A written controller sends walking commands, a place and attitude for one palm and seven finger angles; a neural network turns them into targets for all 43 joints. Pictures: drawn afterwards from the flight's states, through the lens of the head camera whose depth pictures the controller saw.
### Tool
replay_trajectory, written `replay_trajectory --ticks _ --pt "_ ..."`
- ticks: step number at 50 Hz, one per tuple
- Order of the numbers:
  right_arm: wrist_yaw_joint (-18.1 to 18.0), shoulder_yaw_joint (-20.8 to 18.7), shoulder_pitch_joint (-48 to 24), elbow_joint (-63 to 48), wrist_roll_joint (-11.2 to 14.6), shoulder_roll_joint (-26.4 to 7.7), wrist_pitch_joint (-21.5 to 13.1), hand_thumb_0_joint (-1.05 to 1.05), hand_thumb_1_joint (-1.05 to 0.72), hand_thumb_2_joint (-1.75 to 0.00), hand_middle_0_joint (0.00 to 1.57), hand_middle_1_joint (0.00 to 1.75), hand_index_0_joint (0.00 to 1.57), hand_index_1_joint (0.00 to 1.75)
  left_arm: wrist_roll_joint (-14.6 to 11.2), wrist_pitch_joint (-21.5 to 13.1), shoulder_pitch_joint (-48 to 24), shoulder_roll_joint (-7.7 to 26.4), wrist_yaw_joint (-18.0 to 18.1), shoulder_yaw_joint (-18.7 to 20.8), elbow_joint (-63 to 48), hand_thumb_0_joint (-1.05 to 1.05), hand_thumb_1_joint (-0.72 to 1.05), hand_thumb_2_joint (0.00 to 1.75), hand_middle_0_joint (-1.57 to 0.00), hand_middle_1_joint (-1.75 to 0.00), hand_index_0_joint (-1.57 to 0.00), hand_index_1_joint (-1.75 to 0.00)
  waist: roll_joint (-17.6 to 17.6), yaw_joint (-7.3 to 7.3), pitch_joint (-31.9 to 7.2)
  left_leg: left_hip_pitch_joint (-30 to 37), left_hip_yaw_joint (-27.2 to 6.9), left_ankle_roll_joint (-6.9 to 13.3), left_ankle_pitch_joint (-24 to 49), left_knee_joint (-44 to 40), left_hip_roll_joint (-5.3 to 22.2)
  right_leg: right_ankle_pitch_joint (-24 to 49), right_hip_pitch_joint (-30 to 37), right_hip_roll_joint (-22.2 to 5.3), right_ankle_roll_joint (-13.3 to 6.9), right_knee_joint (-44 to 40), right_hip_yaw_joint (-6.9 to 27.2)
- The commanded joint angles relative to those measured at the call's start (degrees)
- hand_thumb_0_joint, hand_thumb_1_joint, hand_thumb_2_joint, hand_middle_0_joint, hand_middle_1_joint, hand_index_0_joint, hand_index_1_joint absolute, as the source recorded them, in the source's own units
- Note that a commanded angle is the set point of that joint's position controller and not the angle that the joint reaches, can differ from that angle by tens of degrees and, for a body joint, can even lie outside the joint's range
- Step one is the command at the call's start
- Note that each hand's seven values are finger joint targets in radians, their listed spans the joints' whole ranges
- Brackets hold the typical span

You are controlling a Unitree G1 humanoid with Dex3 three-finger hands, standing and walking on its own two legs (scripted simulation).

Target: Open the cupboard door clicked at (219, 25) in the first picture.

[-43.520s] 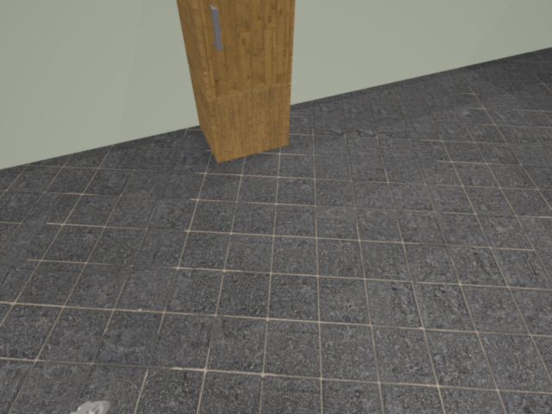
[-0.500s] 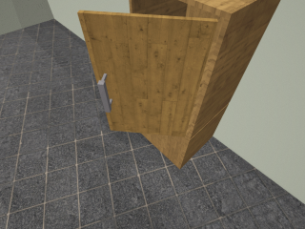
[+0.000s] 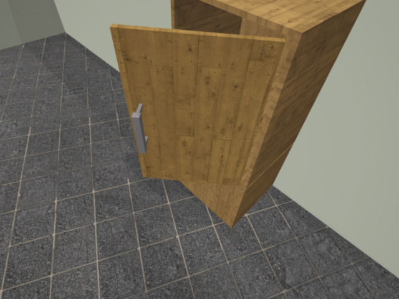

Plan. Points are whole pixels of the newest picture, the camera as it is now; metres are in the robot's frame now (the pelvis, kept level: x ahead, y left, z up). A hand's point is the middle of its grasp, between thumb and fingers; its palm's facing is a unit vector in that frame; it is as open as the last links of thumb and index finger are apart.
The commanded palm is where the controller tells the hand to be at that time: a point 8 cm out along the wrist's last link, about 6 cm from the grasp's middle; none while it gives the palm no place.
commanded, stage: look again from close up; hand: left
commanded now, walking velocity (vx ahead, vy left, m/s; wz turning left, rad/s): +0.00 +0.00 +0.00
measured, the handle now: (141, 129) +0.58 +0.22 -0.05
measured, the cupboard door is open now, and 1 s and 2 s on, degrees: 41 41 41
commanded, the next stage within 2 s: raise the hand with hooked fingers in 0.52 s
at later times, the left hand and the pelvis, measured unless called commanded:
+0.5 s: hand out of the picture +0.03 +0.18 -0.17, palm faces -0.01 -0.97 -0.23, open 7.4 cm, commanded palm none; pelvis +0.01 +0.00 -0.01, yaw -1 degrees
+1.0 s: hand (118, 287) +0.16 +0.17 -0.07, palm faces -0.02 -1.00 -0.03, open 8.4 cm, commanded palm +0.13 +0.24 -0.07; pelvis -0.04 -0.03 -0.09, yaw +1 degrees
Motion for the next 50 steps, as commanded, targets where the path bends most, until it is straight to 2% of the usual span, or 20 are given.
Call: replay_trajectory --ticks 1,2,3,4,6,13,30,31,32,33,34,35,36,38,40,43,45,46,48,50 --pt "0.27 -0.8 -2.72 -5.49 0.69 -8.0 -1.95 0.0 -0.9 -0.9 0.2 0.3 0.2 0.3 0.9 -2.71 6.4 4.78 3.11 -0.45 -0.61 0.0 0.9 0.9 -0.2 -0.3 -0.2 -0.3 7.89 1.23 3.96 -5.73 -2.51 -1.01 15.94 5.81 6.7 22.15 -2.7 -8.37 -1.22 0.04 6.46" --pt "0.35 -0.77 1.14 -6.54 0.18 -4.81 -1.34 0.0 -0.9 -0.9 0.2 0.3 0.2 0.3 0.3 -2.93 5.09 7.19 2.66 0.16 -2.77 0.0 0.9 0.9 -0.2 -0.3 -0.2 -0.3 8.52 -1.48 0.63 -5.02 -4.13 -0.83 3.84 3.38 4.23 12.44 -1.73 -8.56 -2.78 1.21 8.01" --pt "0.43 -0.67 3.32 -6.46 0.08 -5.5 -1.53 0.0 -0.9 -0.9 0.2 0.3 0.2 0.3 0.25 -2.77 3.54 6.59 2.1 -0.16 -3.39 0.0 0.9 0.9 -0.2 -0.3 -0.2 -0.3 9.08 -1.59 0.63 -6.4 -5.22 -0.25 3.07 1.63 5.2 2.55 -3.03 -6.77 -3.24 2.5 6.61" --pt "0.55 -0.62 3.84 -6.81 -0.35 -5.18 -2.01 0.0 -0.9 -0.9 0.2 0.3 0.2 0.3 0.46 -2.85 3.24 5.8 1.77 -0.16 -3.91 0.0 0.9 0.9 -0.2 -0.3 -0.2 -0.3 9.64 -1.12 -0.66 -6.36 -5.87 0.42 8.43 1.95 5.96 4.2 -2.18 -5.8 -3.09 3.8 5.28" --pt "0.17 -0.68 4.1 -7.51 -0.07 -6.11 -2.21 0.0 -0.9 -0.9 0.2 0.3 0.2 0.3 0.29 -2.72 3.64 4.72 1.46 -0.27 -3.79 0.0 0.9 0.9 -0.2 -0.3 -0.2 -0.3 4.14 -1.02 -1.88 -5.35 -6.65 1.27 11.88 1.81 6.46 4.66 -1.24 -4.85 -2.65 4.75 4.6" --pt "0.05 -0.71 3.34 -7.17 -0.02 -7.14 -1.99 0.0 -0.9 -0.9 0.2 0.3 0.2 0.3 0.19 -2.03 2.35 4.37 1.15 -0.25 -4.36 0.0 0.9 0.9 -0.2 -0.3 -0.2 -0.3 0.32 -0.9 3.88 -6.06 -6.32 1.67 5.87 -1.62 5.78 2.11 -4.19 -4.69 -2.07 3.71 5.49" --pt "-0.18 -1.15 -0.48 -4.22 -0.07 -8.95 -1.93 0.0 -0.9 -0.9 0.2 0.3 0.2 0.3 0.23 -2.27 0.12 7.95 1.0 0.68 -4.69 0.0 0.9 0.9 -0.2 -0.3 -0.2 -0.3 1.73 -0.64 1.2 -0.97 -3.55 0.9 10.6 -1.4 6.08 12.34 -1.6 -5.6 -2.43 2.25 7.09" --pt "0.32 -1.59 -4.27 -7.58 0.69 -9.6 -1.7 0.0 -0.9 -0.9 0.2 0.3 0.2 0.3 0.66 -2.93 6.1 7.01 3.29 0.81 -2.5 0.0 0.9 0.9 -0.2 -0.3 -0.2 -0.3 -5.91 1.19 0.84 -5.14 -1.39 -0.71 15.6 10.73 7.64 35.48 -0.22 -8.95 -0.45 2.69 8.75" --pt "-1.86 -3.36 -3.03 -26.88 3.49 -17.85 -10.24 0.0 -0.9 -0.9 0.2 0.3 0.2 0.3 -10.32 -15.53 -39.16 21.98 2.61 11.36 -90.14 0.0 0.88 0.89 -0.2 -0.32 -0.2 -0.32 5.61 -4.62 -28.51 6.72 -2.71 0.5 23.12 3.59 0.08 30.43 4.46 -3.51 -2.14 7.86 4.92" --pt "-3.87 -2.44 -6.77 -24.6 1.9 -13.08 -15.0 0.0 -0.9 -0.9 0.2 0.3 0.2 0.3 -5.58 -12.96 -8.12 16.77 3.9 9.84 -72.94 0.0 0.85 0.88 -0.2 -0.33 -0.2 -0.33 16.28 0.76 -25.9 10.84 -1.72 0.83 30.59 3.58 1.96 16.83 1.43 -0.66 -2.82 9.72 3.53" --pt "-3.23 -2.28 -7.46 -24.49 3.18 -10.92 -16.31 0.0 -0.9 -0.9 0.2 0.3 0.2 0.3 -8.74 -6.13 5.87 4.43 4.61 2.93 -64.47 0.0 0.83 0.87 -0.21 -0.34 -0.21 -0.34 16.52 -0.96 -15.4 4.29 -3.0 -1.57 27.77 3.72 2.45 5.95 -4.62 -0.9 -1.92 8.24 -0.17" --pt "-2.78 -2.92 -5.47 -23.6 3.02 -12.24 -16.53 0.0 -0.9 -0.9 0.2 0.3 0.2 0.3 -9.85 -6.83 1.04 2.17 3.69 4.15 -62.63 0.0 0.81 0.86 -0.21 -0.36 -0.21 -0.36 6.7 -3.52 -5.89 -1.16 -3.59 -1.34 21.92 5.43 2.18 6.4 -9.5 -0.68 -1.11 7.48 -1.77" --pt "-2.47 -4.04 -6.75 -26.7 2.31 -13.87 -17.01 0.0 -0.9 -0.9 0.2 0.3 0.2 0.3 -10.69 -10.34 -2.82 5.35 2.18 7.58 -62.18 0.0 0.78 0.85 -0.21 -0.37 -0.21 -0.37 1.49 -4.07 -0.45 -6.75 -3.92 -0.67 14.33 8.25 1.13 6.04 -13.91 -0.51 -0.66 7.69 -2.31" --pt "-1.69 -5.12 -7.18 -29.25 0.92 -13.86 -17.24 0.0 -0.9 -0.9 0.2 0.3 0.2 0.3 -12.29 -18.48 8.77 3.82 -2.95 11.53 -51.25 0.0 0.74 0.83 -0.21 -0.4 -0.21 -0.4 -8.36 -1.29 -1.64 -17.38 -2.75 -0.67 4.91 14.28 -0.19 0.18 -20.17 -0.05 -0.17 12.68 -3.28" --pt "0.14 -5.46 -8.64 -32.78 0.92 -13.36 -17.78 0.0 -0.9 -0.9 0.2 0.3 0.2 0.3 -13.82 -27.63 14.36 1.99 -10.32 12.1 -46.47 0.0 0.69 0.81 -0.22 -0.43 -0.22 -0.43 -8.88 1.96 -4.84 -26.18 -1.7 -1.51 1.37 20.9 -1.52 -1.94 -23.31 -0.32 -0.84 20.1 -1.66" --pt "1.98 -6.47 -10.67 -37.65 1.14 -13.99 -19.1 0.0 -0.9 -0.9 0.2 0.3 0.2 0.3 -15.25 -40.96 11.25 6.02 -22.01 13.49 -48.38 0.0 0.62 0.78 -0.22 -0.48 -0.22 -0.48 -4.08 2.33 -12.06 -36.78 -0.75 -1.67 -2.38 31.68 -2.43 -3.74 -27.31 -1.08 -1.38 28.8 3.18" --pt "2.21 -6.61 -10.72 -41.5 2.09 -14.79 -18.63 0.0 -0.9 -0.9 0.2 0.3 0.2 0.3 -17.62 -40.94 8.59 9.78 -27.34 16.38 -50.07 0.0 0.57 0.76 -0.22 -0.51 -0.22 -0.51 -1.62 3.1 -16.67 -40.96 -0.11 -1.06 -4.44 35.9 -2.89 -7.5 -27.46 -1.94 -1.42 30.6 7.4" --pt "1.66 -6.57 -11.17 -43.74 2.59 -14.91 -18.33 0.0 -0.9 -0.9 0.2 0.3 0.2 0.3 -19.29 -38.95 6.23 10.99 -28.54 17.55 -52.8 0.0 0.55 0.75 -0.22 -0.53 -0.22 -0.53 -3.27 2.9 -19.15 -42.51 0.33 -0.55 -6.56 37.04 -3.04 -11.94 -27.33 -2.02 -0.91 29.99 8.61" --pt "0.37 -6.12 -11.17 -46.63 3.25 -14.62 -17.86 0.0 -0.9 -0.9 0.2 0.3 0.2 0.3 -22.14 -35.34 0.8 13.56 -28.68 20.12 -60.12 0.0 0.5 0.73 -0.23 -0.55 -0.23 -0.55 -1.99 2.36 -21.42 -45.31 0.28 -0.01 -8.96 39.6 -2.92 -18.22 -26.39 -2.66 0.1 27.64 12.27" --pt "-0.59 -5.84 -8.98 -46.56 3.07 -14.22 -17.3 0.0 -0.9 -0.9 0.2 0.3 0.2 0.3 -22.69 -34.1 -4.59 15.31 -27.16 21.09 -68.42 0.0 0.46 0.71 -0.23 -0.58 -0.23 -0.58 1.27 0.95 -22.35 -44.01 -0.95 0.46 -8.57 40.85 -1.47 -19.64 -28.42 -1.74 -0.07 28.0 12.08"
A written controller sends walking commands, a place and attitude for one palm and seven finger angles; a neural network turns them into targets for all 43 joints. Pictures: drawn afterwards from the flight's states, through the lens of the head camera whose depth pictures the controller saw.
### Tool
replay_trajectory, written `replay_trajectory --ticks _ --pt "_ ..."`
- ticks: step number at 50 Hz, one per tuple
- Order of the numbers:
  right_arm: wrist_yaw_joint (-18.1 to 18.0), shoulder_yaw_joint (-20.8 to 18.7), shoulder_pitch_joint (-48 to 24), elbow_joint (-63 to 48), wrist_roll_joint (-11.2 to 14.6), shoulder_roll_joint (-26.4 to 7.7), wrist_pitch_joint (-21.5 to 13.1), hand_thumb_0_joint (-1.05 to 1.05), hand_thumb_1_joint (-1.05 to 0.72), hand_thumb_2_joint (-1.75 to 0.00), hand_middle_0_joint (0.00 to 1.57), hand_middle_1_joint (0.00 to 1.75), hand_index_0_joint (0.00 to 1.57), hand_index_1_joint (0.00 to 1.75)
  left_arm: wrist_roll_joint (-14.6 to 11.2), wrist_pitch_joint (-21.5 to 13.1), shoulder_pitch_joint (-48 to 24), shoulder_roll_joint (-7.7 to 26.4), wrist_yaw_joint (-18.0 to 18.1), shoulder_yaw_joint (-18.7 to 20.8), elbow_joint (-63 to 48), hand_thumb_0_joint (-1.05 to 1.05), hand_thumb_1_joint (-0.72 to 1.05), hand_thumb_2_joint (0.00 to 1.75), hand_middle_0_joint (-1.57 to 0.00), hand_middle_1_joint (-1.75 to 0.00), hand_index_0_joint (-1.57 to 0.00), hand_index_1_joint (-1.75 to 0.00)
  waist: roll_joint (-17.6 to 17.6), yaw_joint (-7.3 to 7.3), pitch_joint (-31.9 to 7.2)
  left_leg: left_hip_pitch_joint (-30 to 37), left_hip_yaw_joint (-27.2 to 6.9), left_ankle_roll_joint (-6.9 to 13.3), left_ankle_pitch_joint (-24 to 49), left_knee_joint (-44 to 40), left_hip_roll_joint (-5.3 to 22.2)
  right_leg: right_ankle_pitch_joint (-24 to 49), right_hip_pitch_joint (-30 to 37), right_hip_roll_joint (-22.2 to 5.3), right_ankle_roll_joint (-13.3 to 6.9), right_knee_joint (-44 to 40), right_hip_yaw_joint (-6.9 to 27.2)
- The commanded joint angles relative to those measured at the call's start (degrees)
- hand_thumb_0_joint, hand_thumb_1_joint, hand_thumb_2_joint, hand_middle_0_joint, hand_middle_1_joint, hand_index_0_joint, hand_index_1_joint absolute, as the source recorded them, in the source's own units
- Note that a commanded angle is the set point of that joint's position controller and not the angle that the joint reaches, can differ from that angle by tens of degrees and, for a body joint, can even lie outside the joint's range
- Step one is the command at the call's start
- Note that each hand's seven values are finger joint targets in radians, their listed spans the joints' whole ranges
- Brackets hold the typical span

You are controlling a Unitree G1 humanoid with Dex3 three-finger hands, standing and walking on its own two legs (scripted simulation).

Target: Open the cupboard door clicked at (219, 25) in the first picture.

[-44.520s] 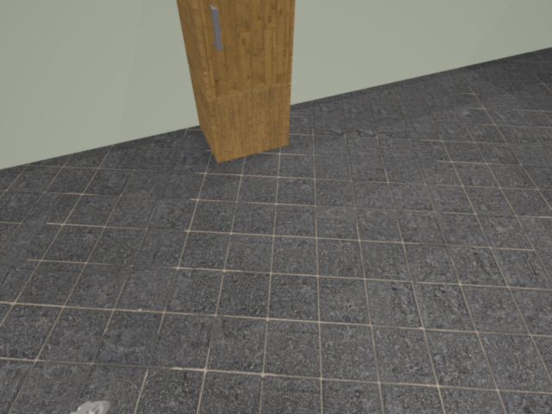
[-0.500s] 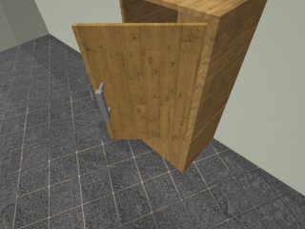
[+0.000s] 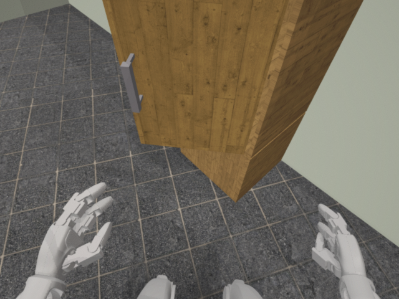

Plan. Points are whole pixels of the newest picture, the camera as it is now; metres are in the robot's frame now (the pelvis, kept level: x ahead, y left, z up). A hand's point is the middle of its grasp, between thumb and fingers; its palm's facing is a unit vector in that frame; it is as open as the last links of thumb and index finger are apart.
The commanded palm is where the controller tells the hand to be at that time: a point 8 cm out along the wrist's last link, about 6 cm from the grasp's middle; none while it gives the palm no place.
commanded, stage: raise the hand with hooked fingers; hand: left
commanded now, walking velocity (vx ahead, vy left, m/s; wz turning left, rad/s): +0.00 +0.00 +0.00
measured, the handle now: (134, 84) +0.63 +0.24 +0.05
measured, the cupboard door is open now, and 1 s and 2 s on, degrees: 41 41 41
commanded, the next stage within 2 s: move the hooked fingers beside the handle in 1.72 s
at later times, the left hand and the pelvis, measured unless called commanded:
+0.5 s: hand (73, 221) +0.24 +0.25 +0.04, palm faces -0.02 -1.00 -0.06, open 11.3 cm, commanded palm +0.21 +0.30 +0.04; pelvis -0.01 +0.03 +0.00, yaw +0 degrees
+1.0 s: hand (50, 201) +0.27 +0.30 +0.05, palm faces -0.01 -1.00 -0.06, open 13.8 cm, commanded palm +0.25 +0.35 +0.06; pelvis +0.01 +0.04 +0.01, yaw +0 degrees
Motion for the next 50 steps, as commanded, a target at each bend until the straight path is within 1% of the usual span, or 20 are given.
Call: replay_trajectory --ticks 1,2,4,7,9,10,12,14,16,18,19,23,28,30,32,34,39,41,47,50 --pt "-1.91 -0.46 1.77 -9.54 0.45 -3.77 -1.59 0.0 -0.9 -0.9 0.2 0.3 0.2 0.3 -3.87 -0.85 -7.25 11.23 1.23 7.6 -23.15 0.0 0.43 0.7 -0.23 -0.6 -0.23 -0.6 4.35 -0.76 -12.68 -1.77 0.47 3.24 8.08 -1.8 -2.4 -1.01 11.97 -0.96 2.98 -15.58 12.7" --pt "-2.21 -0.28 2.24 -8.66 0.32 -3.57 -1.61 0.0 -0.9 -0.9 0.2 0.3 0.2 0.3 -2.85 -1.11 -8.7 11.35 2.23 6.79 -26.31 0.0 0.41 0.69 -0.24 -0.62 -0.24 -0.62 6.19 -1.49 -12.88 -0.55 0.06 3.44 9.22 -1.56 -1.9 0.98 10.89 -0.52 2.75 -14.79 11.79" --pt "-2.94 0.68 3.17 -7.22 -0.21 -4.15 -1.59 0.0 -0.9 -0.9 0.2 0.3 0.2 0.3 -1.44 -0.94 -13.36 11.51 3.09 4.1 -29.54 0.0 0.36 0.67 -0.24 -0.64 -0.24 -0.64 7.08 -3.72 -11.67 0.63 -1.29 3.92 10.4 -1.08 -1.09 4.07 7.48 0.87 2.27 -12.21 9.26" --pt "-3.52 0.99 3.48 -4.88 0.0 -4.09 -2.07 0.0 -0.9 -0.9 0.2 0.3 0.2 0.3 -0.15 1.43 -10.48 10.74 2.65 3.03 -25.91 0.0 0.29 0.64 -0.24 -0.69 -0.24 -0.69 8.48 -3.94 -12.08 1.62 -2.25 3.76 10.14 -2.36 -0.95 5.33 5.97 1.25 2.31 -11.54 6.46" --pt "-3.74 1.38 3.04 -4.41 0.25 -4.28 -1.92 0.0 -0.9 -0.9 0.2 0.3 0.2 0.3 -0.94 4.85 -8.5 11.35 1.54 4.21 -20.5 0.0 0.25 0.62 -0.25 -0.72 -0.25 -0.72 6.58 -3.19 -10.55 0.37 -2.95 3.56 9.43 -3.32 -0.98 3.82 6.55 1.74 2.12 -12.02 5.71" --pt "-3.76 1.51 2.83 -4.68 0.5 -4.25 -1.79 0.0 -0.9 -0.9 0.2 0.3 0.2 0.3 -1.09 6.19 -8.46 11.42 1.22 4.47 -19.9 0.0 0.22 0.61 -0.25 -0.74 -0.25 -0.74 4.99 -3.06 -11.27 -0.07 -2.9 3.55 8.56 -4.02 -1.15 2.7 7.06 1.41 2.54 -12.62 5.56" --pt "-3.83 1.62 2.31 -5.2 0.69 -3.98 -1.56 0.0 -0.9 -0.9 0.2 0.3 0.2 0.3 -2.02 8.74 -7.13 13.31 1.39 7.66 -18.4 0.0 0.18 0.59 -0.25 -0.76 -0.25 -0.76 3.79 -1.51 -12.75 -1.06 -2.64 3.38 7.89 -5.25 -1.45 -0.22 10.05 0.7 2.86 -14.3 6.27" --pt "-3.74 1.83 1.59 -5.84 0.44 -3.68 -1.3 0.0 -0.9 -0.9 0.2 0.3 0.2 0.3 -2.89 10.32 -5.44 14.29 1.65 9.91 -17.03 0.0 0.13 0.57 -0.25 -0.8 -0.25 -0.8 3.58 -0.02 -13.49 -0.68 -2.79 3.27 9.45 -6.22 -1.54 0.89 11.76 0.88 2.49 -13.96 5.64" --pt "-3.58 1.82 2.25 -5.87 0.38 -3.47 -1.06 0.0 -0.9 -0.9 0.2 0.3 0.2 0.3 -3.06 10.14 -5.4 14.75 2.41 11.27 -17.02 0.0 0.08 0.55 -0.26 -0.82 -0.26 -0.82 1.57 0.11 -13.89 -0.87 -2.7 3.26 10.05 -6.91 -1.57 1.18 12.48 0.56 2.78 -14.36 5.46" --pt "-3.36 1.81 2.63 -5.73 0.31 -3.38 -1.35 0.0 -0.9 -0.9 0.2 0.3 0.2 0.3 -3.1 8.98 -6.08 13.25 3.06 10.17 -17.21 0.0 0.04 0.53 -0.26 -0.86 -0.26 -0.86 2.36 -0.45 -12.37 -0.18 -2.64 3.2 9.32 -7.65 -1.61 0.61 10.78 0.61 2.83 -14.45 4.79" --pt "-3.3 1.83 2.7 -5.8 0.13 -3.61 -1.5 0.0 -0.9 -0.9 0.2 0.3 0.2 0.3 -3.4 8.41 -6.17 13.41 2.97 10.36 -16.93 0.0 0.01 0.52 -0.26 -0.87 -0.26 -0.87 2.31 -0.12 -12.1 0.25 -2.95 3.15 10.03 -7.86 -1.54 1.82 10.6 1.03 2.38 -13.52 4.06" --pt "-3.18 1.61 4.57 -5.43 0.18 -4.69 -1.7 0.0 -0.9 -0.9 0.2 0.3 0.2 0.3 -2.75 6.53 -8.16 13.42 2.61 9.25 -15.76 0.0 -0.08 0.48 -0.27 -0.93 -0.27 -0.93 2.58 -1.63 -10.3 0.64 -2.83 3.18 7.25 -8.94 -1.67 -0.25 7.65 0.92 2.63 -13.76 3.18" --pt "-3.37 1.47 6.07 -5.64 0.2 -5.76 -1.74 0.0 -0.9 -0.9 0.2 0.3 0.2 0.3 -2.69 5.73 -9.31 15.6 1.87 10.44 -17.78 0.0 -0.2 0.43 -0.28 -1.0 -0.28 -1.0 6.72 -0.97 -13.27 5.48 -3.44 2.94 11.5 -10.48 -1.49 6.12 8.11 1.39 1.89 -11.67 1.18" --pt "-3.25 1.38 6.48 -5.59 0.08 -5.86 -1.49 0.0 -0.9 -0.9 0.2 0.3 0.2 0.3 -3.14 6.01 -10.0 15.75 1.58 10.75 -18.51 0.0 -0.24 0.41 -0.28 -1.03 -0.28 -1.03 6.79 -1.15 -14.55 7.12 -3.58 2.74 14.46 -10.22 -1.4 9.34 8.42 1.7 1.87 -11.01 0.71" --pt "-3.23 1.43 6.4 -5.74 0.16 -6.02 -1.07 0.0 -0.9 -0.9 0.2 0.3 0.2 0.3 -3.23 6.53 -9.88 15.96 1.73 11.22 -17.2 0.0 -0.29 0.39 -0.29 -1.07 -0.29 -1.07 6.28 -1.36 -12.62 6.73 -3.8 2.58 13.32 -10.86 -1.34 8.3 7.81 1.82 1.97 -11.48 0.32" --pt "-3.14 1.68 6.62 -5.93 0.02 -6.28 -0.79 0.0 -0.9 -0.9 0.2 0.3 0.2 0.3 -3.18 6.91 -11.83 16.69 1.62 11.34 -17.47 0.0 -0.34 0.37 -0.29 -1.1 -0.29 -1.1 8.74 -1.43 -12.08 7.44 -4.07 2.26 14.8 -10.87 -1.28 9.51 7.45 2.15 1.55 -10.78 0.04" --pt "-3.15 2.03 7.08 -6.52 0.14 -6.7 0.15 0.0 -0.9 -0.9 0.2 0.3 0.2 0.3 -3.1 8.69 -14.21 18.01 0.35 11.97 -15.25 0.0 -0.45 0.32 -0.3 -1.17 -0.3 -1.17 8.66 -1.77 -11.96 8.97 -4.45 1.92 15.65 -11.43 -1.07 10.42 7.45 2.48 1.45 -11.33 -0.32" --pt "-3.13 2.08 7.11 -6.62 0.17 -6.67 0.28 0.0 -0.9 -0.9 0.2 0.3 0.2 0.3 -3.17 9.05 -15.08 18.84 -0.35 12.72 -15.49 0.0 -0.5 0.3 -0.3 -1.2 -0.3 -1.2 9.77 -1.41 -13.94 10.3 -4.29 1.76 17.41 -11.43 -1.08 11.87 8.33 2.25 1.58 -11.49 -0.17" --pt "-3.28 2.46 7.24 -6.55 0.21 -6.93 0.81 0.0 -0.9 -0.9 0.2 0.3 0.2 0.3 -3.9 10.2 -19.36 20.17 -2.25 13.96 -11.92 0.0 -0.5 0.3 -0.3 -1.2 -0.3 -1.2 7.41 -1.99 -13.34 9.94 -4.59 1.67 17.06 -11.58 -0.99 11.88 8.23 2.48 1.67 -12.03 -0.41" --pt "-3.4 2.71 7.31 -6.33 0.19 -7.0 0.92 0.0 -0.9 -0.9 0.2 0.3 0.2 0.3 -4.09 10.53 -21.78 21.76 -3.44 14.88 -10.7 0.0 -0.5 0.3 -0.3 -1.2 -0.3 -1.2 8.89 -1.62 -14.31 10.81 -4.54 1.5 18.9 -11.5 -0.96 13.02 8.74 2.57 1.4 -11.92 -0.2"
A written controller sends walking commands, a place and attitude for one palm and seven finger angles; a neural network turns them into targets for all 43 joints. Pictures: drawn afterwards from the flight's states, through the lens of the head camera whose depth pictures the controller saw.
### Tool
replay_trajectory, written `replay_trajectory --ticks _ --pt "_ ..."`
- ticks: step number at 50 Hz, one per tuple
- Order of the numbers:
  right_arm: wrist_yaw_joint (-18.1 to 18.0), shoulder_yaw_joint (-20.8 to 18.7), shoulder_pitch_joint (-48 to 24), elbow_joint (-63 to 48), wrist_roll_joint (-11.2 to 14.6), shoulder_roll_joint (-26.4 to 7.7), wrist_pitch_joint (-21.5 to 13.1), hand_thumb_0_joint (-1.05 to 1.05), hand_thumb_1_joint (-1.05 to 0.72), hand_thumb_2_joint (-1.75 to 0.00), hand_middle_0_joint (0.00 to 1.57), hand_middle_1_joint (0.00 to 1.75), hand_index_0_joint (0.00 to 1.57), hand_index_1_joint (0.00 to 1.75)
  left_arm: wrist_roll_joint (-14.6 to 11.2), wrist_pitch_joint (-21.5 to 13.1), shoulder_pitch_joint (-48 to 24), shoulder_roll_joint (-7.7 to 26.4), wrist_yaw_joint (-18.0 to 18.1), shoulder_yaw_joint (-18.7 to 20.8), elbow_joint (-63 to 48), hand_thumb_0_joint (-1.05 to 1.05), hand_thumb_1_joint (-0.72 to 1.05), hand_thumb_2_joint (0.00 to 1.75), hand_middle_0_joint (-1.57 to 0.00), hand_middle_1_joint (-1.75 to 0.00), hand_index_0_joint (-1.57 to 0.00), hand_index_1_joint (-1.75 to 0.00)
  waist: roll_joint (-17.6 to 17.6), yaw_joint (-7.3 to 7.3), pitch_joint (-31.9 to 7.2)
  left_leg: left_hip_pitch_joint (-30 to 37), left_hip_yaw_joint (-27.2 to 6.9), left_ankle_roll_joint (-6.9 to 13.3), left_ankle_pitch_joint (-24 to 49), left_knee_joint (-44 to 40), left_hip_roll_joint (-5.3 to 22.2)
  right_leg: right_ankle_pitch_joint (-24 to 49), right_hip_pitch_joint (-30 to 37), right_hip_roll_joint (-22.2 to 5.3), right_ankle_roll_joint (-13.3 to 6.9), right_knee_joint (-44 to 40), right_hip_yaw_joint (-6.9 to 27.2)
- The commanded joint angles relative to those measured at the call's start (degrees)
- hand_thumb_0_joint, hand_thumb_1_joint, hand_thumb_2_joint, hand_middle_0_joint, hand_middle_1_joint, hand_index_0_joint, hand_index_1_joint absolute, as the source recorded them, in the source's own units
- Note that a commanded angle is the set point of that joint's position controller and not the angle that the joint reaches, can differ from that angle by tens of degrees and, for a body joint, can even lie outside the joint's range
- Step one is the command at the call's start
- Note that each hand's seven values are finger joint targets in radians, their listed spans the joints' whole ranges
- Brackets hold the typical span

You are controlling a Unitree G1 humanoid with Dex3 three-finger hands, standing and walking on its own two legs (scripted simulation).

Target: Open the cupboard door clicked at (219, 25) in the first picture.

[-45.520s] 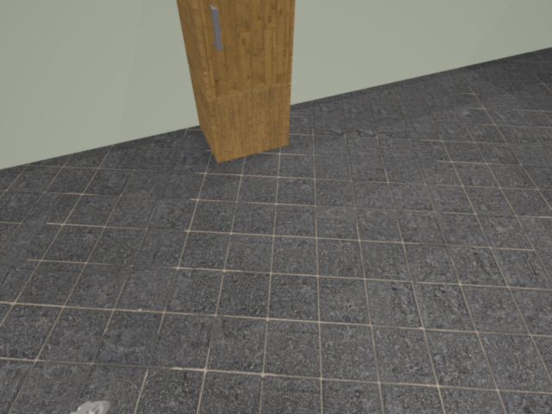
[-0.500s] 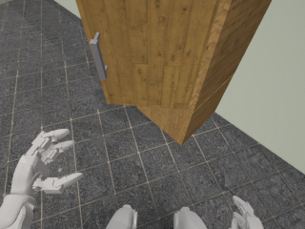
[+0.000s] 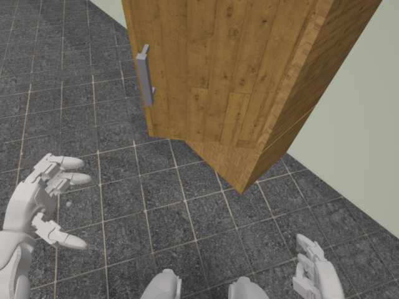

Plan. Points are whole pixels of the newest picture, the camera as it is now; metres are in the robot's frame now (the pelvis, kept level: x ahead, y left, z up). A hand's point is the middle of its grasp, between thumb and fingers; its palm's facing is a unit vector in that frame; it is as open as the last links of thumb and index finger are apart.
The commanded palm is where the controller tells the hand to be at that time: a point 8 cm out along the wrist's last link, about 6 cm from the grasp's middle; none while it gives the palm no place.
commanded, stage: raise the hand with hooked fingers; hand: left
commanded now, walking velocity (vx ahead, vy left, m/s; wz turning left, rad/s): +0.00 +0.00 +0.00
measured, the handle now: (147, 77) +0.62 +0.19 +0.04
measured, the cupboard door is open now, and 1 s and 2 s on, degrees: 41 41 41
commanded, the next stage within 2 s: move the hooked fingers beside the handle in 0.72 s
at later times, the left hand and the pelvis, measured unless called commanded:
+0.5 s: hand (71, 189) +0.29 +0.26 +0.06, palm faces -0.04 -1.00 -0.05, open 14.0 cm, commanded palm +0.26 +0.31 +0.06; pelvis +0.00 -0.01 +0.01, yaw -1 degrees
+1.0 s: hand (76, 182) +0.30 +0.26 +0.05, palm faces -0.03 -1.00 -0.04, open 14.0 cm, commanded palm +0.30 +0.30 +0.06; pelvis +0.00 -0.01 +0.00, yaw +0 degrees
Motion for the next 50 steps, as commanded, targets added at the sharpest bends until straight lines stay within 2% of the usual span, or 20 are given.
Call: replay_trajectory --ticks 1,5,9,10,12,14,15,19,20,30,33,35,36,38,41,42,45,46,47,50 --pt "-1.33 -4.64 1.34 -6.79 0.35 -9.88 -2.35 0.0 -0.9 -0.9 0.2 0.3 0.2 0.3 -1.97 -3.09 -10.28 13.37 -1.41 6.4 -10.05 0.0 -0.5 0.3 -0.3 -1.2 -0.3 -1.2 6.33 -0.93 -16.52 13.52 -2.69 -1.79 20.37 -11.67 -0.6 11.36 7.36 2.42 -1.76 -6.42 1.48" --pt "-1.49 -4.53 1.58 -6.58 0.42 -10.13 -2.05 0.0 -0.9 -0.9 0.2 0.3 0.2 0.3 -2.38 -2.67 -12.35 15.02 -2.46 7.65 -7.44 0.0 -0.5 0.3 -0.3 -1.2 -0.3 -1.2 4.51 -1.06 -16.14 12.66 -2.58 -1.55 19.04 -11.89 -0.6 10.54 7.73 2.6 -1.7 -6.95 1.71" --pt "-1.58 -4.54 1.93 -6.31 0.32 -10.28 -1.98 0.0 -0.9 -0.9 0.2 0.3 0.2 0.3 -3.0 -2.84 -14.31 17.45 -3.2 9.56 -6.76 0.0 -0.5 0.3 -0.3 -1.2 -0.3 -1.2 6.32 -0.61 -17.19 13.13 -2.29 -1.49 20.5 -11.86 -0.64 11.69 8.93 2.56 -1.95 -7.06 2.01" --pt "-1.61 -4.56 2.51 -6.26 0.42 -10.32 -1.7 0.0 -0.9 -0.9 0.2 0.3 0.2 0.3 -2.93 -2.61 -13.91 17.58 -3.35 9.96 -5.13 0.0 -0.5 0.3 -0.3 -1.2 -0.3 -1.2 4.74 -0.85 -17.0 13.1 -2.23 -1.47 21.09 -12.13 -0.52 12.21 9.05 2.58 -1.74 -7.36 1.93" --pt "-1.47 -4.68 2.47 -6.41 0.54 -10.26 -1.56 0.0 -0.9 -0.9 0.2 0.3 0.2 0.3 -3.48 -2.47 -13.2 16.37 -3.81 9.45 -3.58 0.0 -0.5 0.3 -0.3 -1.2 -0.3 -1.2 3.63 -0.79 -16.46 12.08 -1.86 -1.25 20.3 -12.14 -0.72 12.27 9.78 2.46 -1.54 -7.76 2.13" --pt "-1.26 -4.76 2.48 -6.73 0.52 -10.3 -1.66 0.0 -0.9 -0.9 0.2 0.3 0.2 0.3 -3.58 -2.56 -12.77 15.71 -4.23 8.51 -3.53 0.0 -0.5 0.3 -0.3 -1.2 -0.3 -1.2 5.04 -0.8 -16.24 11.88 -1.7 -1.1 20.33 -12.01 -0.79 12.29 9.65 2.55 -1.8 -7.8 2.37" --pt "-1.13 -4.74 2.84 -6.51 0.64 -10.41 -1.42 0.0 -0.9 -0.9 0.2 0.3 0.2 0.3 -3.35 -2.38 -12.26 15.32 -4.29 8.2 -2.38 0.0 -0.5 0.3 -0.3 -1.2 -0.3 -1.2 3.67 -0.92 -15.99 11.97 -1.7 -1.11 19.83 -12.4 -0.66 11.88 9.4 2.55 -1.62 -8.03 2.17" --pt "-0.9 -4.97 2.66 -7.07 0.49 -10.49 -1.26 0.0 -0.9 -0.9 0.2 0.3 0.2 0.3 -3.31 -3.08 -13.51 17.35 -3.77 9.48 -4.14 0.0 -0.5 0.3 -0.3 -1.2 -0.3 -1.2 5.15 -0.78 -15.63 11.15 -1.35 -0.84 17.88 -12.35 -0.92 10.39 9.65 2.47 -1.79 -8.39 2.83" --pt "-0.87 -4.9 2.8 -6.93 0.57 -10.38 -1.11 0.0 -0.9 -0.9 0.2 0.3 0.2 0.3 -3.37 -3.39 -13.45 17.54 -3.53 9.8 -4.33 0.0 -0.5 0.3 -0.3 -1.2 -0.3 -1.2 4.14 -0.91 -16.14 11.17 -1.33 -0.81 17.32 -12.62 -0.86 10.07 10.26 2.45 -1.57 -8.79 3.0" --pt "-1.27 -4.62 2.66 -6.69 0.55 -9.95 -0.94 0.0 -0.9 -0.9 0.2 0.3 0.2 0.3 -3.19 -4.6 -14.08 17.23 -3.3 9.53 -3.54 0.0 -0.5 0.3 -0.3 -1.2 -0.3 -1.2 4.54 -1.28 -15.87 9.69 -0.5 -0.36 15.78 -11.92 -0.93 9.7 11.3 2.24 -1.3 -9.2 4.3" --pt "-1.32 -4.5 2.16 -6.81 0.73 -9.89 -0.98 0.0 -0.9 -0.9 0.2 0.3 0.2 0.3 -3.38 -4.27 -14.25 16.55 -3.6 8.88 -3.13 0.0 -0.5 0.3 -0.3 -1.2 -0.3 -1.2 4.81 -1.29 -14.37 8.93 -0.75 -0.44 14.45 -12.2 -0.96 8.35 10.92 2.02 -1.32 -9.56 4.21" --pt "-1.42 -4.53 2.55 -6.67 0.52 -9.95 -1.0 0.0 -0.9 -0.9 0.2 0.3 0.2 0.3 -3.42 -4.26 -14.1 17.47 -3.78 9.92 -3.03 0.0 -0.5 0.3 -0.3 -1.2 -0.3 -1.2 3.73 -1.04 -16.42 9.51 -0.65 -0.34 16.73 -11.59 -0.85 10.91 11.92 2.21 -1.33 -8.85 4.23" --pt "-1.35 -4.45 2.42 -6.8 0.63 -9.85 -1.01 0.0 -0.9 -0.9 0.2 0.3 0.2 0.3 -3.31 -4.26 -14.27 16.82 -3.82 9.2 -3.22 0.0 -0.5 0.3 -0.3 -1.2 -0.3 -1.2 5.08 -1.11 -15.9 9.55 -0.67 -0.46 16.56 -11.61 -0.89 10.79 11.29 2.16 -1.34 -8.73 4.13" --pt "-1.42 -4.45 2.18 -6.77 0.72 -9.77 -1.1 0.0 -0.9 -0.9 0.2 0.3 0.2 0.3 -3.56 -4.1 -14.27 15.74 -3.95 8.47 -2.83 0.0 -0.5 0.3 -0.3 -1.2 -0.3 -1.2 3.32 -1.48 -14.84 8.98 -0.7 -0.35 15.48 -11.57 -0.88 9.86 11.04 2.12 -1.18 -9.2 4.19" --pt "-1.48 -4.39 2.22 -6.73 0.7 -9.91 -1.05 0.0 -0.9 -0.9 0.2 0.3 0.2 0.3 -3.36 -4.0 -14.97 16.4 -4.16 8.81 -2.36 0.0 -0.5 0.3 -0.3 -1.2 -0.3 -1.2 3.34 -1.36 -15.42 8.55 -0.72 -0.37 15.01 -11.28 -0.88 9.35 10.84 2.11 -1.23 -8.81 4.24" --pt "-1.6 -4.36 1.98 -6.57 0.7 -9.89 -1.17 0.0 -0.9 -0.9 0.2 0.3 0.2 0.3 -3.09 -4.13 -17.63 15.53 -4.11 7.36 -3.32 0.0 -0.5 0.3 -0.3 -1.2 -0.3 -1.2 4.95 -1.99 -15.2 9.46 -0.85 -0.39 15.34 -11.23 -0.83 9.79 9.56 2.1 -1.27 -8.48 3.98" --pt "-2.06 -4.31 2.77 -5.43 0.52 -10.22 -1.13 0.0 -0.9 -0.9 0.2 0.3 0.2 0.3 -2.44 -4.04 -22.91 17.24 -3.62 8.11 -1.01 0.0 -0.5 0.3 -0.3 -1.2 -0.3 -1.2 3.52 -2.59 -15.66 8.66 -1.1 -0.39 14.9 -10.38 -0.59 9.25 8.5 2.29 -1.27 -7.85 4.11" --pt "-2.17 -4.22 2.7 -5.13 0.58 -10.22 -1.11 0.0 -0.9 -0.9 0.2 0.3 0.2 0.3 -2.08 -4.12 -24.9 17.56 -3.52 8.02 -0.05 0.0 -0.5 0.3 -0.3 -1.2 -0.3 -1.2 5.07 -2.73 -15.1 8.46 -1.14 -0.53 14.14 -10.34 -0.6 8.44 7.69 2.12 -1.32 -7.81 4.19" --pt "-2.3 -4.15 2.72 -4.84 0.64 -10.16 -1.05 0.0 -0.9 -0.9 0.2 0.3 0.2 0.3 -1.69 -4.04 -27.17 16.79 -3.54 6.81 0.99 0.0 -0.5 0.3 -0.3 -1.2 -0.3 -1.2 4.51 -3.29 -14.67 8.22 -1.14 -0.46 12.63 -10.38 -0.57 6.97 6.81 2.07 -1.19 -8.04 4.19" --pt "-2.53 -4.07 3.12 -4.44 0.63 -10.28 -0.78 0.0 -0.9 -0.9 0.2 0.3 0.2 0.3 -0.78 -3.85 -30.93 17.92 -3.51 6.67 2.53 0.0 -0.5 0.3 -0.3 -1.2 -0.3 -1.2 5.8 -2.77 -17.47 9.96 -1.43 -0.51 14.07 -10.61 -0.54 8.04 7.16 2.05 -1.56 -7.57 4.17"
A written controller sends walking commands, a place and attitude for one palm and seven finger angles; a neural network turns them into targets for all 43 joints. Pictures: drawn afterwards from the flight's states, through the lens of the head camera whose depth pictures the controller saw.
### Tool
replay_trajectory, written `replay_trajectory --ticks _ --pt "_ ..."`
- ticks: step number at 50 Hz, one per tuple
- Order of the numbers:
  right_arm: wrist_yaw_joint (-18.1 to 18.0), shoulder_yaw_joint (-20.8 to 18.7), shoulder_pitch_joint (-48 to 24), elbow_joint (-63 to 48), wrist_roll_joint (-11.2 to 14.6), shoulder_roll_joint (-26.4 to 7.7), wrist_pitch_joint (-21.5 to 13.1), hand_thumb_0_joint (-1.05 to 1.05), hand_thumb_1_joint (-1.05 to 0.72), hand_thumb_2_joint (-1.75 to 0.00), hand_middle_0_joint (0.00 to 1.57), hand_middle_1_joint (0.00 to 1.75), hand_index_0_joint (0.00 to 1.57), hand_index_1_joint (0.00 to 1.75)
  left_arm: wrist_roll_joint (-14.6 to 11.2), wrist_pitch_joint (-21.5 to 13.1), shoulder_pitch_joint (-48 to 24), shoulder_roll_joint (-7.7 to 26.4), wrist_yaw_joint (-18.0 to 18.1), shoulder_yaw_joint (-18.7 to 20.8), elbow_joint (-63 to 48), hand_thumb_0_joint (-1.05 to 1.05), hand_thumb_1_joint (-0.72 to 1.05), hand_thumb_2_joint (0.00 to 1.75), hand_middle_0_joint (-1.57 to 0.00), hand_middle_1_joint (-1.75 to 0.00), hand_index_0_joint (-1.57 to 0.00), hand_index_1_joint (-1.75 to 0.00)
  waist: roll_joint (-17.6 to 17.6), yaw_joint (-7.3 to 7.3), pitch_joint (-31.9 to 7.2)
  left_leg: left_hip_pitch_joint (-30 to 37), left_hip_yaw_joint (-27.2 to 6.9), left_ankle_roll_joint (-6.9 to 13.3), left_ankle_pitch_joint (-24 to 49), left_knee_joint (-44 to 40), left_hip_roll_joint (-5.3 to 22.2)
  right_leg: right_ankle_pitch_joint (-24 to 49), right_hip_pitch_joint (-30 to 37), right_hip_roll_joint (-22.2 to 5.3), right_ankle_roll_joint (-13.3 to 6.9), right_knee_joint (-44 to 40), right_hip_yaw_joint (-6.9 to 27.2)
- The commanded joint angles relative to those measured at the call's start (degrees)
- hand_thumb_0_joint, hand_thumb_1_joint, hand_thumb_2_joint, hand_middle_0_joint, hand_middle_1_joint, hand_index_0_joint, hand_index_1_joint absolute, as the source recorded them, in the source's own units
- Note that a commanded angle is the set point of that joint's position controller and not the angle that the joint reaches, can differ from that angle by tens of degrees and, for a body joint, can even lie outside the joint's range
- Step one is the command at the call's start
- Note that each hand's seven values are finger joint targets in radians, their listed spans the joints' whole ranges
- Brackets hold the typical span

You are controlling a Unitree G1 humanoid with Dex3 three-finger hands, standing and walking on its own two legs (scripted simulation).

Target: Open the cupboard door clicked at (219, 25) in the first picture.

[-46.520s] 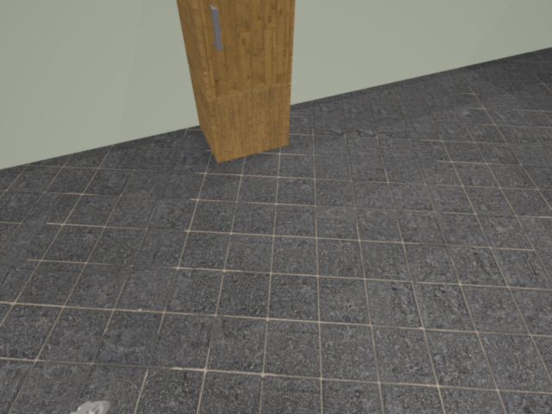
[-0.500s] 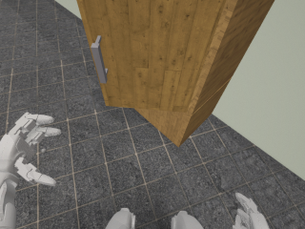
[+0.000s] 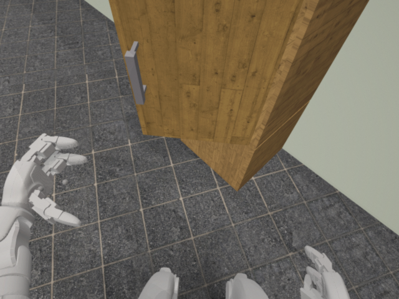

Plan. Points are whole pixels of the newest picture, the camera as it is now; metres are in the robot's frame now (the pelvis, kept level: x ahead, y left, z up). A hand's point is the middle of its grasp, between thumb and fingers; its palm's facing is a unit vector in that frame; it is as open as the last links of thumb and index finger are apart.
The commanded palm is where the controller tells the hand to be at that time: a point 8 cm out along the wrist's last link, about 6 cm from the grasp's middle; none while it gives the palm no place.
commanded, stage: move the hooked fingers beside the handle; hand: left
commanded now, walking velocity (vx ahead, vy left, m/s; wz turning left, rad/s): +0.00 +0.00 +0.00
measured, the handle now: (138, 74) +0.62 +0.21 +0.04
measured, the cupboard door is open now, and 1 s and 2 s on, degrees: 41 41 41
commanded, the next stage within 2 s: none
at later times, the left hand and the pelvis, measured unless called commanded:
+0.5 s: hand (82, 137) +0.41 +0.28 +0.05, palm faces -0.05 -1.00 -0.01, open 14.0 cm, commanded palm +0.40 +0.32 +0.05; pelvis +0.00 +0.01 -0.01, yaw -2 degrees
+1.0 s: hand (94, 107) +0.49 +0.28 +0.05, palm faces -0.05 -1.00 -0.01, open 14.0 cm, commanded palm +0.49 +0.31 +0.05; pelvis +0.00 +0.02 -0.02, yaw -3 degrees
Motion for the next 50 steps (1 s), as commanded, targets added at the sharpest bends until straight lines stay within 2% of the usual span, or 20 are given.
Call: replay_trajectory --ticks 1,4,10,12,14,15,17,18,21,24,25,27,29,31,34,35,39,44,46,50 --pt "-1.25 -3.88 1.79 -6.36 0.24 -8.81 -2.01 0.0 -0.9 -0.9 0.2 0.3 0.2 0.3 -0.6 -3.11 -19.33 16.29 0.31 4.26 -9.56 0.0 -0.5 0.3 -0.3 -1.2 -0.3 -1.2 6.53 -1.7 -18.38 11.09 -1.1 0.31 13.97 -10.61 -1.12 8.23 8.83 1.27 -0.56 -8.03 4.31" --pt "-1.1 -3.82 2.57 -6.05 0.08 -9.22 -0.99 0.0 -0.9 -0.9 0.2 0.3 0.2 0.3 -0.42 -2.3 -18.73 19.5 0.42 7.25 -4.63 0.0 -0.5 0.3 -0.3 -1.2 -0.3 -1.2 3.17 -1.17 -18.65 8.69 -0.77 0.54 15.24 -10.0 -1.07 9.88 10.83 1.5 -0.52 -7.84 4.67" --pt "-0.18 -3.82 3.69 -6.06 0.06 -9.28 0.79 0.0 -0.9 -0.9 0.2 0.3 0.2 0.3 0.28 -2.56 -23.11 20.78 -0.2 8.04 1.01 0.0 -0.5 0.3 -0.3 -1.2 -0.3 -1.2 4.16 -1.45 -19.82 7.34 0.05 0.53 16.83 -9.37 -1.01 12.56 11.37 1.53 -0.33 -7.17 5.07" --pt "-0.22 -4.0 4.28 -5.43 0.11 -9.5 1.25 0.0 -0.9 -0.9 0.2 0.3 0.2 0.3 0.97 -3.23 -28.08 20.45 -0.45 6.54 2.01 0.0 -0.5 0.3 -0.3 -1.2 -0.3 -1.2 4.35 -2.78 -19.53 7.39 -0.14 0.65 15.79 -9.05 -0.8 11.52 9.02 1.52 -0.14 -7.04 4.98" --pt "-0.3 -4.04 4.98 -4.89 0.1 -9.78 1.53 0.0 -0.9 -0.9 0.2 0.3 0.2 0.3 0.91 -3.86 -31.99 20.19 -0.79 5.73 3.9 0.0 -0.5 0.3 -0.3 -1.2 -0.3 -1.2 4.27 -3.39 -18.75 7.74 -0.64 0.65 15.87 -8.93 -0.64 11.03 7.37 1.87 -0.48 -6.64 4.54" --pt "-0.25 -4.27 5.65 -4.56 0.03 -10.04 1.9 0.0 -0.9 -0.9 0.2 0.3 0.2 0.3 1.38 -4.01 -31.88 21.59 -0.88 6.87 4.93 0.0 -0.5 0.3 -0.3 -1.2 -0.3 -1.2 4.69 -2.91 -20.62 8.33 -0.51 0.6 15.88 -8.93 -0.63 10.89 7.53 1.83 -0.39 -6.63 4.67" --pt "-0.24 -4.24 6.18 -3.85 0.0 -10.11 2.37 0.0 -0.9 -0.9 0.2 0.3 0.2 0.3 2.19 -4.23 -36.35 21.08 -0.82 5.31 6.68 0.0 -0.5 0.3 -0.3 -1.2 -0.3 -1.2 5.62 -3.92 -20.41 8.8 -0.75 0.62 15.5 -8.75 -0.58 10.27 5.63 1.74 -0.32 -6.52 4.5" --pt "-0.27 -4.35 6.68 -3.38 -0.07 -10.47 2.67 0.0 -0.9 -0.9 0.2 0.3 0.2 0.3 2.66 -4.41 -37.3 23.1 -0.54 6.63 8.02 0.0 -0.5 0.3 -0.3 -1.2 -0.3 -1.2 5.02 -3.66 -20.63 8.54 -1.21 0.55 15.57 -8.82 -0.44 9.96 5.6 1.72 -0.44 -6.34 4.31" --pt "-0.06 -4.45 7.85 -2.65 -0.35 -10.55 3.45 0.0 -0.9 -0.9 0.2 0.3 0.2 0.3 3.54 -4.96 -41.63 23.48 -0.24 6.01 8.37 0.0 -0.5 0.3 -0.3 -1.2 -0.3 -1.2 7.71 -3.86 -24.08 12.02 -1.77 0.22 19.06 -8.47 -0.3 11.69 4.24 1.79 -0.59 -5.57 3.9" --pt "0.25 -4.44 8.77 -2.61 -0.55 -10.8 4.49 0.0 -0.9 -0.9 0.2 0.3 0.2 0.3 3.8 -5.04 -40.84 26.33 0.38 8.6 10.94 0.0 -0.5 0.3 -0.3 -1.2 -0.3 -1.2 6.07 -3.28 -25.15 11.63 -1.84 0.15 22.3 -7.95 -0.23 14.05 5.58 2.15 -0.74 -4.98 3.68" --pt "0.43 -4.49 9.02 -2.45 -0.51 -10.75 4.97 0.0 -0.9 -0.9 0.2 0.3 0.2 0.3 4.44 -4.98 -41.45 26.55 0.47 8.47 11.23 0.0 -0.5 0.3 -0.3 -1.2 -0.3 -1.2 7.23 -3.34 -25.9 12.37 -1.73 0.09 22.89 -7.93 -0.07 14.37 5.11 2.07 -0.52 -5.06 3.87" --pt "0.73 -4.47 9.34 -2.42 -0.57 -10.65 5.74 0.0 -0.9 -0.9 0.2 0.3 0.2 0.3 4.98 -4.7 -42.27 25.84 0.92 7.72 12.45 0.0 -0.5 0.3 -0.3 -1.2 -0.3 -1.2 8.23 -3.68 -25.09 12.6 -1.66 -0.02 23.26 -8.03 0.07 14.37 4.11 2.03 -0.43 -5.19 3.65" --pt "0.63 -4.26 9.8 -2.29 -0.58 -10.92 6.55 0.0 -0.9 -0.9 0.2 0.3 0.2 0.3 5.11 -4.72 -44.56 27.82 1.26 9.02 16.21 0.0 -0.5 0.3 -0.3 -1.2 -0.3 -1.2 5.07 -4.32 -22.27 9.25 -1.61 0.36 21.05 -7.76 0.04 13.56 4.14 2.44 -0.54 -5.1 3.53" --pt "0.75 -4.23 10.37 -1.84 -0.76 -10.95 7.18 0.0 -0.9 -0.9 0.2 0.3 0.2 0.3 6.39 -5.28 -48.91 27.47 1.41 7.52 16.51 0.0 -0.5 0.3 -0.3 -1.2 -0.3 -1.2 8.61 -4.96 -23.85 11.39 -1.89 0.12 21.68 -7.63 0.22 13.24 2.1 2.22 -0.43 -4.8 3.57" --pt "0.78 -4.18 11.27 -1.63 -1.07 -11.29 8.13 0.0 -0.9 -0.9 0.2 0.3 0.2 0.3 6.63 -6.23 -50.98 29.26 1.28 8.63 19.83 0.0 -0.5 0.3 -0.3 -1.2 -0.3 -1.2 5.77 -5.64 -24.03 10.09 -2.02 0.4 21.97 -6.57 0.27 13.87 2.25 2.61 -0.51 -4.34 3.51" --pt "0.85 -4.08 11.54 -1.24 -1.09 -11.42 8.57 0.0 -0.9 -0.9 0.2 0.3 0.2 0.3 7.14 -6.38 -52.27 30.1 0.99 8.68 20.61 0.0 -0.5 0.3 -0.3 -1.2 -0.3 -1.2 6.49 -5.74 -25.44 10.35 -1.9 0.4 22.13 -6.26 0.33 14.15 2.21 2.53 -0.35 -4.22 3.73" --pt "0.85 -3.66 11.98 -1.05 -1.24 -11.71 9.74 0.0 -0.9 -0.9 0.2 0.3 0.2 0.3 8.27 -6.32 -57.29 30.75 0.57 7.2 23.53 0.0 -0.5 0.3 -0.3 -1.2 -0.3 -1.2 8.93 -7.11 -23.94 10.35 -2.73 0.36 21.09 -5.73 0.4 12.13 -1.57 2.67 -0.6 -3.7 3.37" --pt "0.83 -3.73 13.6 -0.23 -1.75 -12.3 10.94 0.0 -0.9 -0.9 0.2 0.3 0.2 0.3 8.93 -6.26 -62.03 33.27 1.35 8.22 23.17 0.0 -0.5 0.3 -0.3 -1.2 -0.3 -1.2 10.81 -7.79 -29.27 14.12 -3.99 -0.16 26.06 -4.45 0.78 13.54 -3.35 2.73 -0.49 -2.69 2.76" --pt "1.09 -3.46 13.89 0.2 -1.73 -12.06 11.61 0.0 -0.9 -0.9 0.2 0.3 0.2 0.3 9.71 -5.47 -62.46 32.79 1.52 7.35 25.67 0.0 -0.5 0.3 -0.3 -1.2 -0.3 -1.2 10.71 -8.32 -28.64 13.54 -3.88 -0.08 26.37 -4.11 0.92 14.1 -3.57 2.72 -0.12 -3.1 2.91" --pt "0.97 -2.87 14.77 0.11 -1.92 -12.55 12.7 0.0 -0.9 -0.9 0.2 0.3 0.2 0.3 11.48 -4.41 -66.17 37.76 2.44 9.12 27.03 0.0 -0.5 0.3 -0.3 -1.2 -0.3 -1.2 10.67 -8.96 -28.2 10.44 -3.73 0.36 25.06 -3.42 0.9 14.31 -3.11 2.81 -0.05 -2.64 3.06"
